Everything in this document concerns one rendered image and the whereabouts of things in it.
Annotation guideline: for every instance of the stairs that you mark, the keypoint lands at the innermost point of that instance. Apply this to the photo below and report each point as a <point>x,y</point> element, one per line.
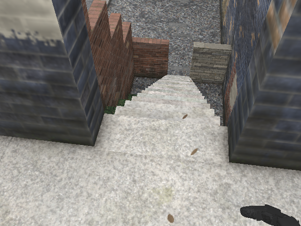
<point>171,98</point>

